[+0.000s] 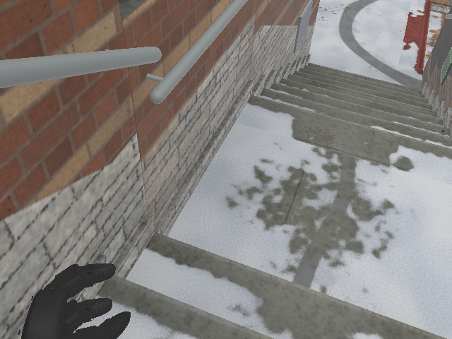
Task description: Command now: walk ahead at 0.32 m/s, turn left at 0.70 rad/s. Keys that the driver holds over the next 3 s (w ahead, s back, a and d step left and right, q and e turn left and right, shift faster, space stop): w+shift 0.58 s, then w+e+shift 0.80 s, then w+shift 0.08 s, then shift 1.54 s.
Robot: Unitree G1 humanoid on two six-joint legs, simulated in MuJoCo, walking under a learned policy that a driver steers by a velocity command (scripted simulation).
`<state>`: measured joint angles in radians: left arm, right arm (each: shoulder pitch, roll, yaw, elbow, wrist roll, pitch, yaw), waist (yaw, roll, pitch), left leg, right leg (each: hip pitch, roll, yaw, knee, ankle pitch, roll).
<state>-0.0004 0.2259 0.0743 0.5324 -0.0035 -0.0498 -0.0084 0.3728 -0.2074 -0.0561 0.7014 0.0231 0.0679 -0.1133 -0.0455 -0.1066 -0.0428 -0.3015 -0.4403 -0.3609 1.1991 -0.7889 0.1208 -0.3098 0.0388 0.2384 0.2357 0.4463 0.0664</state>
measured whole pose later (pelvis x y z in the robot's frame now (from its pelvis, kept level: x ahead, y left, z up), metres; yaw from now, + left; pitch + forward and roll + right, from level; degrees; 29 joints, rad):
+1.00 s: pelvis +0.35 +0.05 -0.09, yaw -6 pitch +3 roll +2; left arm 0.12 0.35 0.10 0.57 0.01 0.07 -0.11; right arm 0.32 -0.27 -0.03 0.72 0.00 -0.03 -0.11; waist -0.03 -0.09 0.07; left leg -0.27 0.11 0.22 0.86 -0.61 -0.03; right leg -0.61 -0.02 0.08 0.69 0.35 0.06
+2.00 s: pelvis +0.67 -0.02 -0.22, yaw -39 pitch +0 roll -2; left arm 0.17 0.11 0.02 0.64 -0.02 0.04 -0.03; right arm 0.41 -0.15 -0.02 0.93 0.00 -0.03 -0.01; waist -0.05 -0.01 0.01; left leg -0.18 0.04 -0.01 0.74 -0.51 -0.01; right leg -0.46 0.05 0.05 0.86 -0.08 -0.05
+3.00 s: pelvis +0.79 -0.12 -0.36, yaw -40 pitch -1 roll -1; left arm 0.22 0.15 0.02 0.87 0.00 0.04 0.03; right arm 0.25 -0.19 -0.05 0.92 -0.01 0.05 -0.08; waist 0.01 0.04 -0.04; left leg -0.42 0.08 -0.12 0.85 -0.36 -0.03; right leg -0.31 0.13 -0.03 0.50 -0.17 -0.11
